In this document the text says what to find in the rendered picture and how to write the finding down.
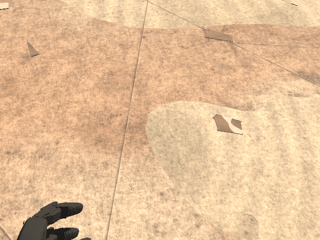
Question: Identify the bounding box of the robot left hand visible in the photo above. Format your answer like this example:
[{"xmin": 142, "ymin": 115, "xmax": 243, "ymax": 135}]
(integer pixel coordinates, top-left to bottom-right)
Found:
[{"xmin": 17, "ymin": 201, "xmax": 91, "ymax": 240}]

